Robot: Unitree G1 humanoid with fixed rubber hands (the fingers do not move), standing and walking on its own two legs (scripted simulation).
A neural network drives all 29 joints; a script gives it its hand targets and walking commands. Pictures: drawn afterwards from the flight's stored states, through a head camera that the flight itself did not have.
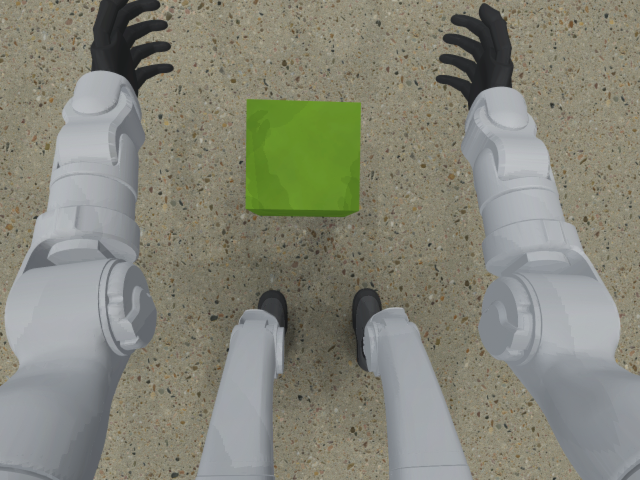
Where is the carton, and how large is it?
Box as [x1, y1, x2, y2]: [246, 99, 360, 216]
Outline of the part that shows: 247,99 246,208 259,215 345,216 357,211 359,194 360,103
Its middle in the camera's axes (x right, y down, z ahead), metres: -0.03 -0.17 +0.83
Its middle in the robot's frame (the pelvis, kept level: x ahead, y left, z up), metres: +0.50 +0.03 -0.52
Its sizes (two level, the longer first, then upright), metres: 0.210 0.200 0.250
